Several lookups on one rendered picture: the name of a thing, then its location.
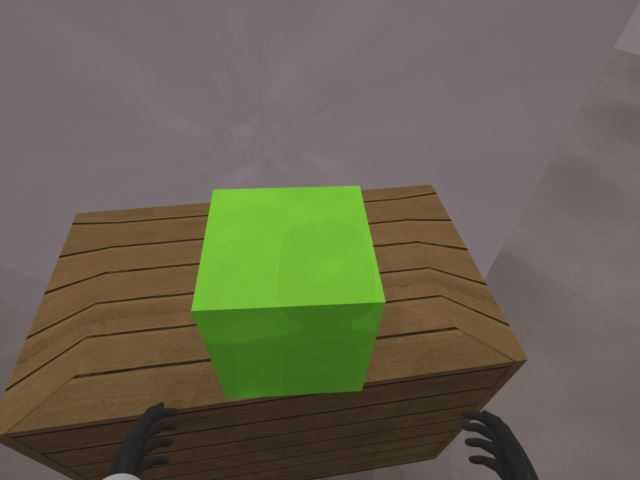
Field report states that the left robot hand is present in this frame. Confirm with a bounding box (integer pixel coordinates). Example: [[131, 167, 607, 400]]
[[107, 402, 179, 478]]

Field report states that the pedestal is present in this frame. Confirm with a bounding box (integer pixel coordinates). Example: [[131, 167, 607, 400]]
[[0, 185, 528, 480]]

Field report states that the right robot hand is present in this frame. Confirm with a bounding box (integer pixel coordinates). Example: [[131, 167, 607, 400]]
[[462, 410, 539, 480]]

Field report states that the carton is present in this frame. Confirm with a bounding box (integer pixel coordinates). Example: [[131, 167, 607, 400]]
[[191, 186, 386, 399]]

